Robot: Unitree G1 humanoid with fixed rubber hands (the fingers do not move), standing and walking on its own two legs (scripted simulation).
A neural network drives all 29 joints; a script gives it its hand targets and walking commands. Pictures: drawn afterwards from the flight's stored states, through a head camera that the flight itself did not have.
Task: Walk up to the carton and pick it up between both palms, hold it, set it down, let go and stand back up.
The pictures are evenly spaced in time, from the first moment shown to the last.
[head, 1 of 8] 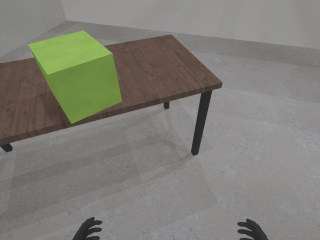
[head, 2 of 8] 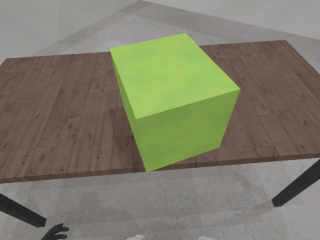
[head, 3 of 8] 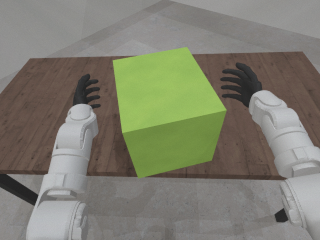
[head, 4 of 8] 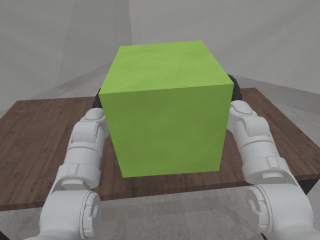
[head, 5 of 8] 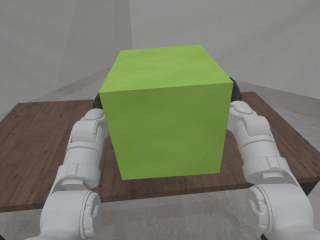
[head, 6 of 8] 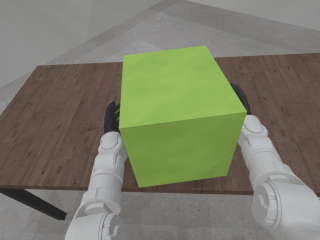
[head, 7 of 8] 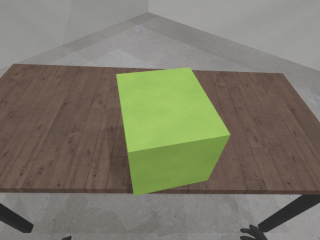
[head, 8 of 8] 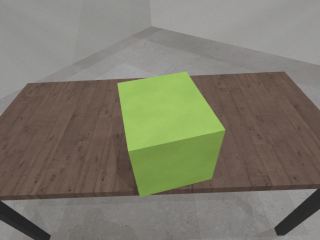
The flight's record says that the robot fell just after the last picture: no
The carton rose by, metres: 0.20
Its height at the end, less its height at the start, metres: +0.00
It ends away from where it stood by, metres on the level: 0.01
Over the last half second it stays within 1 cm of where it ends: yes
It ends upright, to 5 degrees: yes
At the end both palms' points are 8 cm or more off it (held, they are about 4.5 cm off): yes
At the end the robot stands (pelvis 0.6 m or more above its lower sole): yes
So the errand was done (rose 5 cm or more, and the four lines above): yes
